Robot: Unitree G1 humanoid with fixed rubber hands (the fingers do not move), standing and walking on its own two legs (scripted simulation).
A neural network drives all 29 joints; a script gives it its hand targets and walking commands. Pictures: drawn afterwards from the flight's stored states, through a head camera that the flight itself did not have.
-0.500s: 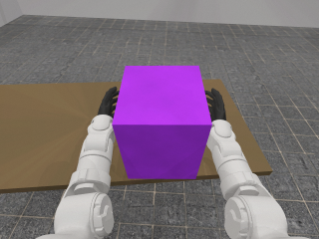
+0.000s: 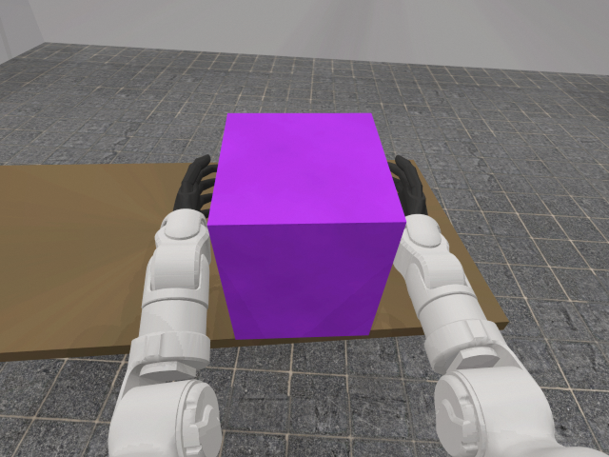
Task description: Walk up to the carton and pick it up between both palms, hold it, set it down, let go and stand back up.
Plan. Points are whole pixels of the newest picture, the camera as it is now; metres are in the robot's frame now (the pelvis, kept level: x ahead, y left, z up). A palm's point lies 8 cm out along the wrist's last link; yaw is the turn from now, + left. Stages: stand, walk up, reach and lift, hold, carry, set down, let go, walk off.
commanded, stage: reach and lift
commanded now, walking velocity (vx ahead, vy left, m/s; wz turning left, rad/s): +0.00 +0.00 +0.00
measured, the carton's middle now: (301, 229) +0.40 +0.01 +0.12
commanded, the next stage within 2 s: hold in 1.18 s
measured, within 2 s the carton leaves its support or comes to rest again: neither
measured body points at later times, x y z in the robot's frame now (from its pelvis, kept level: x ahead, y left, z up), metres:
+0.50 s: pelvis +0.02 -0.01 +0.00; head -0.03 +0.00 +0.45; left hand +0.40 +0.14 +0.17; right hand +0.41 -0.16 +0.18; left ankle +0.04 +0.13 -0.75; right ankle +0.00 -0.14 -0.75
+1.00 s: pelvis +0.00 -0.01 +0.00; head -0.05 +0.01 +0.45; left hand +0.39 +0.14 +0.19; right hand +0.39 -0.16 +0.19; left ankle +0.04 +0.13 -0.75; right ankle +0.00 -0.14 -0.75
